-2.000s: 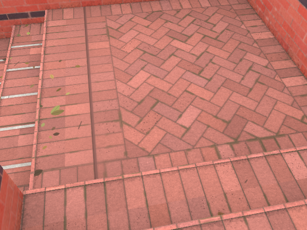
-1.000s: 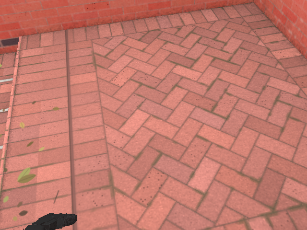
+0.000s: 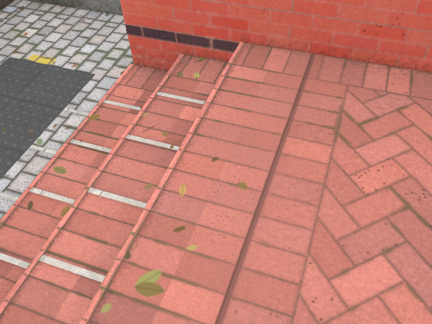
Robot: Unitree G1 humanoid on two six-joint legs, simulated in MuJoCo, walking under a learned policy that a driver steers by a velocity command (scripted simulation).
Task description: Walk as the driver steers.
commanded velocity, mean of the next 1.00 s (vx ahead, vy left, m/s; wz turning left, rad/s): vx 0.20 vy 0.00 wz -0.50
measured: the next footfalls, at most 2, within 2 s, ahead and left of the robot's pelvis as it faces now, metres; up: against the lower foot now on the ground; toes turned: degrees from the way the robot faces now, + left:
left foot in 0.36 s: +0.33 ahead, +0.05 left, +0.00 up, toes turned -16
right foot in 0.78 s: +0.13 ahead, -0.08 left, +0.00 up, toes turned -29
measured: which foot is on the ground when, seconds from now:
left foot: up 0.00-0.34, down 0.36-0.78, up 0.80-1.00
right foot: down 0.00-0.36, up 0.38-0.76, down 0.78-1.00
